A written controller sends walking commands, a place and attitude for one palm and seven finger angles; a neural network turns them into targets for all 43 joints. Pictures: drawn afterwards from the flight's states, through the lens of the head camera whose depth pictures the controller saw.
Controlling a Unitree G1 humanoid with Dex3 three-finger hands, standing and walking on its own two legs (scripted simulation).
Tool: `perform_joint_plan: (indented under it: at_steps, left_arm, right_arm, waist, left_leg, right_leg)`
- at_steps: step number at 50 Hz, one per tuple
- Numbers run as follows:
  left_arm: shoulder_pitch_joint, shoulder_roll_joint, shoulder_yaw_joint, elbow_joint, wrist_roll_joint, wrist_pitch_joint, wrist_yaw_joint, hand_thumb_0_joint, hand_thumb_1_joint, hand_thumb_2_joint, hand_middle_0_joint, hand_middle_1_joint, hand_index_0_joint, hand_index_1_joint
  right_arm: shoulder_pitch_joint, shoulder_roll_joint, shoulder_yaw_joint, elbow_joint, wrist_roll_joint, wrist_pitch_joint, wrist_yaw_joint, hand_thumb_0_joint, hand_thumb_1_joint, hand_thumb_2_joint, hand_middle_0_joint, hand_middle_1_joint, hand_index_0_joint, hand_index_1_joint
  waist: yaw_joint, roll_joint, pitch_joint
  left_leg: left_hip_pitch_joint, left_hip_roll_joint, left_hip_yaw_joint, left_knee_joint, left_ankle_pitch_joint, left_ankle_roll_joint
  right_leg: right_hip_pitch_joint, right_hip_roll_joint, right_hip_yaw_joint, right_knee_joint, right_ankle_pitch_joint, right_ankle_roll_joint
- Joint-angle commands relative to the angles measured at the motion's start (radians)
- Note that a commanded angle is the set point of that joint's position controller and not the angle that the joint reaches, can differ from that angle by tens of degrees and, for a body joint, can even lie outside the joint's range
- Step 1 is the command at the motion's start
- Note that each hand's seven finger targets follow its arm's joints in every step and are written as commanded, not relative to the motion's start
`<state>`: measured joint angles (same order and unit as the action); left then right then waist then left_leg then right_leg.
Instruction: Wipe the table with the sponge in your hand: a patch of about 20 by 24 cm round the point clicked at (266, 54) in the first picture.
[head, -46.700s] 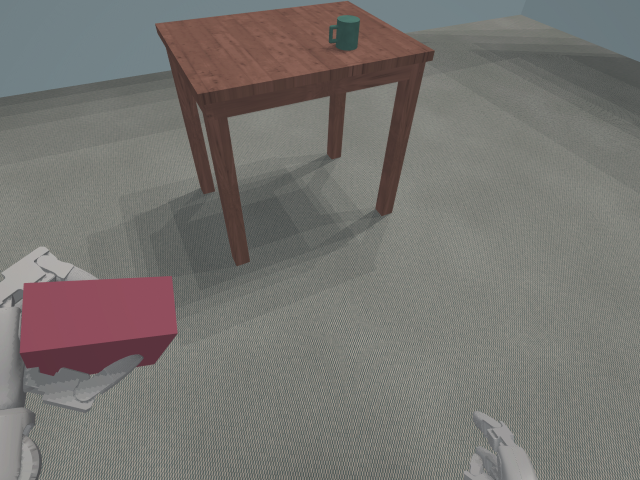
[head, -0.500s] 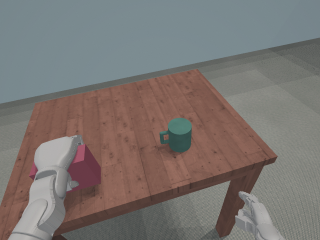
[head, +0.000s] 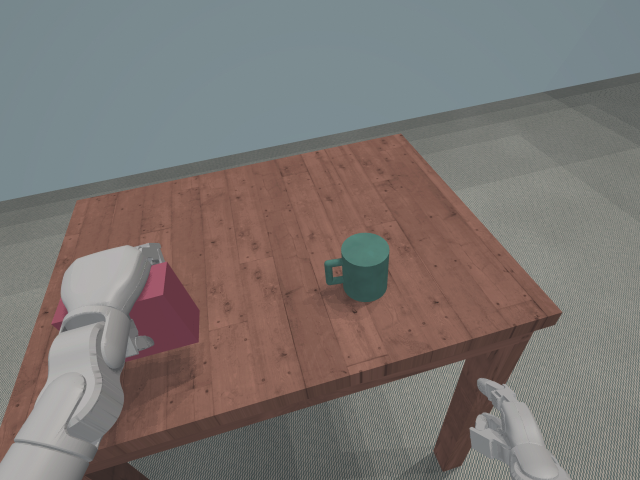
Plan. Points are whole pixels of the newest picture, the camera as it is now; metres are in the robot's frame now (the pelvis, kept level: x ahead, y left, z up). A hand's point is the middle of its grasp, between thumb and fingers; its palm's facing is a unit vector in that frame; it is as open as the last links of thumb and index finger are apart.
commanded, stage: lift the sponge slowly off the table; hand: left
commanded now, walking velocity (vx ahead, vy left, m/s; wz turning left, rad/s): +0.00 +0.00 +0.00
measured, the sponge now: (140, 323) +0.26 +0.28 +0.07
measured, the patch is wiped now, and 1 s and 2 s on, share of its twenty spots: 1.00 1.00 1.00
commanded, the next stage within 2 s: bring the sponge back beside the body in 0.64 s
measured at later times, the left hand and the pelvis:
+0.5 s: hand (122, 283) +0.27 +0.28 +0.14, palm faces +0.10 -0.08 -0.99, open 9.6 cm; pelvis +0.00 +0.00 +0.00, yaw +0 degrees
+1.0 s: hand (119, 291) +0.26 +0.28 +0.14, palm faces +0.08 -0.08 -0.99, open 9.6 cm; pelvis +0.00 +0.00 +0.00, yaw +0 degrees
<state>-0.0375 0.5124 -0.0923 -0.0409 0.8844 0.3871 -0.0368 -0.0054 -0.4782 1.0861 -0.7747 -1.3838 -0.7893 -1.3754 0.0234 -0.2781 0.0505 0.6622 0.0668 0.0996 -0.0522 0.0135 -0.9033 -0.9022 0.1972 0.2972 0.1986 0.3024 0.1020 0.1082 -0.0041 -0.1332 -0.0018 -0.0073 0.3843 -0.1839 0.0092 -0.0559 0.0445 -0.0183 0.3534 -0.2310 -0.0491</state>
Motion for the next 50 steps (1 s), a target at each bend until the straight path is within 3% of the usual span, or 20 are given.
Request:
perform_joint_plan:
  at_steps: [1,4,5,7,10,13,15,18,20,21,26,30,31,35,36,38,43,45,47,50]
  left_arm:
    - [-0.307,0.239,0.15,-0.222,0.034,0.018,0.043,0.0,0.1,1.3,-1.2,-1.6,-1.2,-1.6]
    - [-0.31,0.23,0.135,-0.215,0.029,0.043,0.035,0.0,0.1,1.3,-1.2,-1.6,-1.2,-1.6]
    - [-0.315,0.267,0.168,-0.233,0.032,0.052,0.032,0.0,0.1,1.3,-1.2,-1.6,-1.2,-1.6]
    - [-0.323,0.236,0.137,-0.216,0.033,0.064,0.026,0.0,0.1,1.3,-1.2,-1.6,-1.2,-1.6]
    - [-0.349,0.289,0.17,-0.257,0.038,0.076,0.013,0.0,0.1,1.3,-1.2,-1.6,-1.2,-1.6]
    - [-0.341,0.238,0.124,-0.239,0.032,0.08,0.0,0.0,0.1,1.3,-1.2,-1.6,-1.2,-1.6]
    - [-0.329,0.293,0.176,-0.278,0.032,0.084,-0.004,0.0,0.1,1.3,-1.2,-1.6,-1.2,-1.6]
    - [-0.344,0.263,0.143,-0.259,0.029,0.094,-0.014,0.0,0.1,1.3,-1.2,-1.6,-1.2,-1.6]
    - [-0.363,0.306,0.177,-0.299,0.029,0.098,-0.018,0.0,0.1,1.3,-1.2,-1.6,-1.2,-1.6]
    - [-0.392,0.265,0.134,-0.298,0.03,0.1,-0.021,0.0,0.1,1.3,-1.2,-1.6,-1.2,-1.6]
    - [-0.404,0.256,0.119,-0.329,0.028,0.102,-0.035,0.0,0.1,1.3,-1.2,-1.6,-1.2,-1.6]
    - [-0.358,0.336,0.198,-0.26,0.031,0.119,-0.039,0.0,0.1,1.3,-1.2,-1.6,-1.2,-1.6]
    - [-0.39,0.293,0.152,-0.258,0.028,0.12,-0.043,0.0,0.1,1.3,-1.2,-1.6,-1.2,-1.6]
    - [-0.418,0.315,0.161,-0.251,0.022,0.112,-0.056,0.0,0.1,1.3,-1.2,-1.6,-1.2,-1.6]
    - [-0.445,0.283,0.131,-0.251,0.021,0.103,-0.057,0.0,0.1,1.3,-1.2,-1.6,-1.2,-1.6]
    - [-0.401,0.299,0.148,-0.196,0.019,0.09,-0.061,0.0,0.1,1.3,-1.2,-1.6,-1.2,-1.6]
    - [-0.344,0.306,0.178,-0.263,0.009,0.041,-0.054,0.0,0.1,1.3,-1.2,-1.6,-1.2,-1.6]
    - [-0.293,0.375,0.255,-0.309,0.009,0.034,-0.04,0.0,0.1,1.3,-1.2,-1.6,-1.2,-1.6]
    - [-0.289,0.318,0.217,-0.315,0.003,0.034,-0.029,0.0,0.1,1.3,-1.2,-1.6,-1.2,-1.6]
    - [-0.248,0.345,0.25,-0.35,-0.005,0.052,-0.015,0.0,0.1,1.3,-1.2,-1.6,-1.2,-1.6]
  right_arm:
    - [-0.241,-0.095,-0.032,-0.195,-0.004,-0.052,0.0,0.0,-0.9,-0.9,0.2,0.3,0.2,0.3]
    - [-0.246,-0.098,-0.033,-0.189,-0.001,-0.04,0.006,0.0,-0.9,-0.9,0.2,0.3,0.2,0.3]
    - [-0.267,-0.1,-0.029,-0.196,0.001,-0.042,0.006,0.0,-0.9,-0.9,0.2,0.3,0.2,0.3]
    - [-0.254,-0.093,-0.027,-0.195,0.0,-0.045,0.006,0.0,-0.9,-0.9,0.2,0.3,0.2,0.3]
    - [-0.275,-0.101,-0.023,-0.202,0.002,-0.037,0.009,0.0,-0.9,-0.9,0.2,0.3,0.2,0.3]
    - [-0.257,-0.094,-0.021,-0.197,0.0,-0.037,0.01,0.0,-0.9,-0.9,0.2,0.3,0.2,0.3]
    - [-0.277,-0.098,-0.02,-0.211,0.0,-0.038,0.011,0.0,-0.9,-0.9,0.2,0.3,0.2,0.3]
    - [-0.262,-0.096,-0.019,-0.2,0.001,-0.031,0.012,0.0,-0.9,-0.9,0.2,0.3,0.2,0.3]
    - [-0.283,-0.098,-0.016,-0.212,0.003,-0.033,0.011,0.0,-0.9,-0.9,0.2,0.3,0.2,0.3]
    - [-0.275,-0.09,-0.012,-0.214,0.003,-0.037,0.01,0.0,-0.9,-0.9,0.2,0.3,0.2,0.3]
    - [-0.276,-0.087,-0.011,-0.221,0.003,-0.045,0.01,0.0,-0.9,-0.9,0.2,0.3,0.2,0.3]
    - [-0.284,-0.102,-0.014,-0.209,0.002,-0.028,0.01,0.0,-0.9,-0.9,0.2,0.3,0.2,0.3]
    - [-0.279,-0.095,-0.008,-0.215,0.005,-0.029,0.009,0.0,-0.9,-0.9,0.2,0.3,0.2,0.3]
    - [-0.288,-0.1,-0.008,-0.214,0.01,-0.029,0.004,0.0,-0.9,-0.9,0.2,0.3,0.2,0.3]
    - [-0.272,-0.091,-0.006,-0.221,0.007,-0.039,0.001,0.0,-0.9,-0.9,0.2,0.3,0.2,0.3]
    - [-0.252,-0.099,-0.011,-0.204,0.004,-0.037,-0.001,0.0,-0.9,-0.9,0.2,0.3,0.2,0.3]
    - [-0.241,-0.094,-0.016,-0.213,-0.004,-0.05,0.003,0.0,-0.9,-0.9,0.2,0.3,0.2,0.3]
    - [-0.256,-0.102,-0.019,-0.222,-0.007,-0.049,0.006,0.0,-0.9,-0.9,0.2,0.3,0.2,0.3]
    - [-0.244,-0.091,-0.019,-0.217,-0.007,-0.051,0.011,0.0,-0.9,-0.9,0.2,0.3,0.2,0.3]
    - [-0.266,-0.098,-0.022,-0.225,-0.006,-0.049,0.015,0.0,-0.9,-0.9,0.2,0.3,0.2,0.3]
  waist:
    - [0.011,-0.061,-0.224]
    - [0.012,-0.044,-0.206]
    - [0.014,-0.046,-0.202]
    - [0.013,-0.063,-0.206]
    - [0.015,-0.047,-0.223]
    - [0.011,-0.048,-0.21]
    - [0.021,-0.048,-0.231]
    - [0.015,-0.045,-0.217]
    - [0.017,-0.031,-0.229]
    - [0.014,-0.028,-0.239]
    - [0.017,-0.035,-0.249]
    - [0.024,-0.074,-0.216]
    - [0.018,-0.068,-0.225]
    - [0.006,-0.039,-0.207]
    - [0.009,-0.053,-0.229]
    - [0.005,-0.059,-0.197]
    - [0.02,-0.04,-0.238]
    - [0.033,-0.035,-0.244]
    - [0.025,-0.034,-0.23]
    - [0.033,-0.029,-0.214]
  left_leg:
    - [0.084,-0.033,-0.024,-0.019,0.219,0.049]
    - [0.082,-0.031,-0.028,-0.026,0.218,0.047]
    - [0.084,-0.03,-0.035,-0.035,0.197,0.047]
    - [0.079,-0.03,-0.032,-0.026,0.216,0.047]
    - [0.083,-0.029,-0.041,-0.034,0.202,0.047]
    - [0.08,-0.029,-0.035,-0.029,0.223,0.047]
    - [0.086,-0.028,-0.042,-0.029,0.223,0.048]
    - [0.077,-0.028,-0.034,-0.023,0.229,0.047]
    - [0.084,-0.027,-0.043,-0.029,0.219,0.046]
    - [0.079,-0.028,-0.034,-0.022,0.229,0.046]
    - [0.088,-0.028,-0.036,-0.024,0.229,0.048]
    - [0.064,-0.026,-0.043,-0.029,0.195,0.046]
    - [0.053,-0.029,-0.029,-0.023,0.198,0.045]
    - [0.063,-0.027,-0.041,-0.033,0.145,0.046]
    - [0.058,-0.029,-0.032,-0.022,0.163,0.048]
    - [0.055,-0.03,-0.034,-0.018,0.16,0.049]
    - [0.072,-0.029,-0.039,-0.009,0.193,0.049]
    - [0.07,-0.03,-0.046,-0.006,0.202,0.048]
    - [0.067,-0.028,-0.037,-0.001,0.225,0.044]
    - [0.064,-0.026,-0.045,-0.006,0.211,0.044]
  right_leg:
    - [0.015,-0.01,0.065,-0.037,0.238,-0.03]
    - [0.004,-0.011,0.06,-0.042,0.237,-0.029]
    - [-0.002,-0.003,0.085,-0.048,0.202,-0.036]
    - [0.002,-0.009,0.063,-0.04,0.223,-0.031]
    - [0.007,-0.003,0.09,-0.041,0.205,-0.039]
    - [0.004,-0.01,0.058,-0.036,0.233,-0.033]
    - [0.015,-0.003,0.089,-0.033,0.236,-0.04]
    - [0.007,-0.013,0.064,-0.033,0.244,-0.032]
    - [0.007,-0.004,0.092,-0.032,0.227,-0.041]
    - [0.013,-0.013,0.065,-0.024,0.233,-0.037]
    - [0.012,-0.013,0.063,-0.025,0.228,-0.036]
    - [-0.001,-0.008,0.103,-0.035,0.204,-0.041]
    - [0.008,-0.019,0.077,-0.026,0.208,-0.033]
    - [-0.03,-0.011,0.098,-0.049,0.132,-0.036]
    - [-0.013,-0.02,0.07,-0.034,0.154,-0.031]
    - [-0.027,-0.021,0.073,-0.046,0.161,-0.028]
    - [0.004,-0.021,0.073,-0.033,0.198,-0.032]
    - [0.017,-0.013,0.111,-0.026,0.218,-0.04]
    - [0.01,-0.019,0.08,-0.022,0.24,-0.032]
    - [0.001,-0.01,0.105,-0.024,0.222,-0.039]
